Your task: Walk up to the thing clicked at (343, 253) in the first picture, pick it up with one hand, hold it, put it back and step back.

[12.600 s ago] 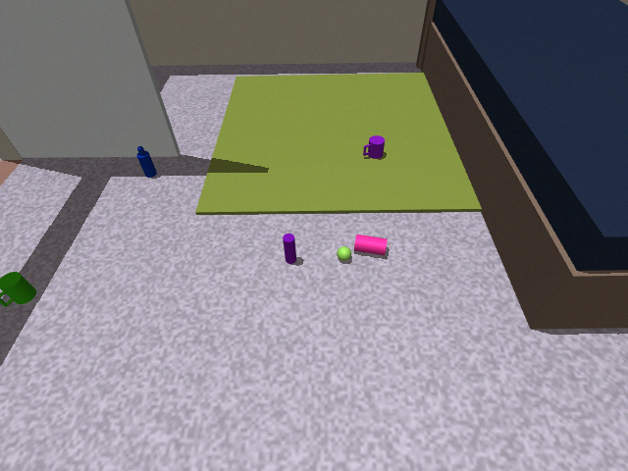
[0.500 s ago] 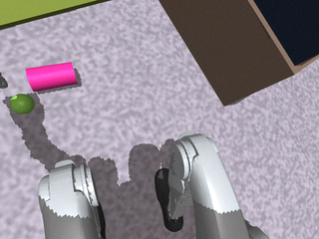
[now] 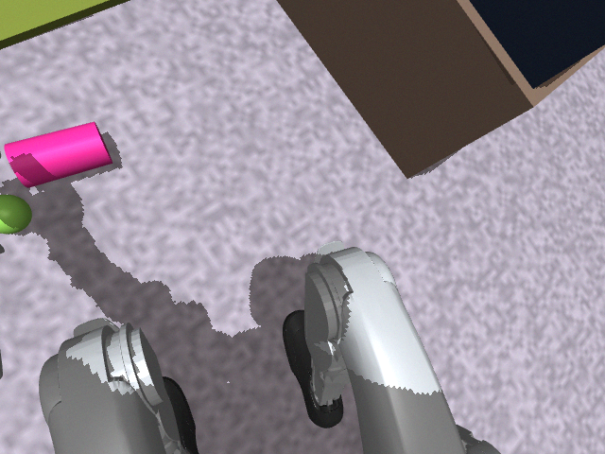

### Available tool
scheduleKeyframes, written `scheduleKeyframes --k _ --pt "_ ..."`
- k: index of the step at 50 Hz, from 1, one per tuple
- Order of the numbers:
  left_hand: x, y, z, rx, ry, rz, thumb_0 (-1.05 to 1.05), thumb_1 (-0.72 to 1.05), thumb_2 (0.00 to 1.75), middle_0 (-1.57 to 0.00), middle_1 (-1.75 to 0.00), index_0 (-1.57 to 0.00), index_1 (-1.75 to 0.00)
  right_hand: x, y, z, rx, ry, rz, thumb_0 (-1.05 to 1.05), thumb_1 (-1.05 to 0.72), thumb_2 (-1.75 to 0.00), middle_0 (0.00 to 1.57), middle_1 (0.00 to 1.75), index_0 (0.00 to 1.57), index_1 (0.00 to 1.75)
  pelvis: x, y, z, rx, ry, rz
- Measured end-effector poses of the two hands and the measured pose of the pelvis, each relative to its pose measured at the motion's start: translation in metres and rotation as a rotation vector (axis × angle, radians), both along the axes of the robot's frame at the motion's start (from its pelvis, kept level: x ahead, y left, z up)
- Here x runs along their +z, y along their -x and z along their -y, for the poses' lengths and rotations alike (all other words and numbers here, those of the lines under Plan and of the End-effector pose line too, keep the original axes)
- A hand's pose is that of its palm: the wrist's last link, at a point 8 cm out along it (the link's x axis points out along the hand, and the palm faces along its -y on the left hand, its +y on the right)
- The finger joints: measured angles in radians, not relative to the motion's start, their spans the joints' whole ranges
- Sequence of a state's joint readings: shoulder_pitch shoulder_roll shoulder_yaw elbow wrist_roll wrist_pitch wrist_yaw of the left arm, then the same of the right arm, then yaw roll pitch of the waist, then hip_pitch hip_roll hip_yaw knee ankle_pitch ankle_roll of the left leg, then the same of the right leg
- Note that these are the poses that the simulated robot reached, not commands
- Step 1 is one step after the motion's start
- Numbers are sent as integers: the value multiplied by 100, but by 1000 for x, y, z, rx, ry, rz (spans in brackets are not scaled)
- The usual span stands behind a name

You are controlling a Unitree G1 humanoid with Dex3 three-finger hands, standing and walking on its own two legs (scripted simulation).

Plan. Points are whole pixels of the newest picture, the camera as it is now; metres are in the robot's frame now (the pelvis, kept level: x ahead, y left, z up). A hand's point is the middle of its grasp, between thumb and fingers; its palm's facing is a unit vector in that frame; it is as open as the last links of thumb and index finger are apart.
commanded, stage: approach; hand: left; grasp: from above
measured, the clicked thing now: (7, 214) +0.50 +0.30 -0.30
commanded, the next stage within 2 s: close in in 0.02 s
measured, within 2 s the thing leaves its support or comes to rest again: neither
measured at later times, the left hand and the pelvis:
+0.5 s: hand out of the picture +0.48 +0.29 -0.21, palm faces -0.46 -0.08 -0.88, open 13.4 cm; pelvis +0.00 +0.01 -0.01, yaw -1 degrees
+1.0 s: hand out of the picture +0.49 +0.29 -0.23, palm faces -0.45 -0.12 -0.89, open 14.5 cm; pelvis +0.00 +0.01 -0.02, yaw -3 degrees
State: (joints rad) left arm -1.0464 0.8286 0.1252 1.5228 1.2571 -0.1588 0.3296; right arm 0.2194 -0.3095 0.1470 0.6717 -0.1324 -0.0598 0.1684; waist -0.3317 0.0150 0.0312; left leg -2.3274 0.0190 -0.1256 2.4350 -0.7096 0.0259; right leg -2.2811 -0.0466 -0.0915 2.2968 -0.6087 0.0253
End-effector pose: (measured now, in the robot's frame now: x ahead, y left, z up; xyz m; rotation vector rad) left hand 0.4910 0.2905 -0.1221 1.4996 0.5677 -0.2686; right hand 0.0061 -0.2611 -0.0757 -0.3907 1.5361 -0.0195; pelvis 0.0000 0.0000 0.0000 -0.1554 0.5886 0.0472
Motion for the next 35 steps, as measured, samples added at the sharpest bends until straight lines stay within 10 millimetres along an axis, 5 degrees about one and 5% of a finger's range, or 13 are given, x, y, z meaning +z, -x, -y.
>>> scheduleKeyframes --k 8,18,35 --pt "2 12 -26 -45 23 33 0 -41 90 -23 -87 -22 -88 0 -19 8 72 50 -3 0 -90 -88 20 30 20 30 -5 2 -1 9 10 7" --pt "-14 6 -16 -81 44 47 0 -40 92 -22 -90 -21 -90 10 -42 5 123 86 58 0 -90 -89 20 30 20 30 -6 -2 -5 11 27 4" --pt "-48 -9 -5 -13 40 79 0 -41 92 -20 -89 -14 -90 6 -4 -8 116 23 -18 0 -90 -89 20 30 20 30 -18 -3 -4 -12 33 21"
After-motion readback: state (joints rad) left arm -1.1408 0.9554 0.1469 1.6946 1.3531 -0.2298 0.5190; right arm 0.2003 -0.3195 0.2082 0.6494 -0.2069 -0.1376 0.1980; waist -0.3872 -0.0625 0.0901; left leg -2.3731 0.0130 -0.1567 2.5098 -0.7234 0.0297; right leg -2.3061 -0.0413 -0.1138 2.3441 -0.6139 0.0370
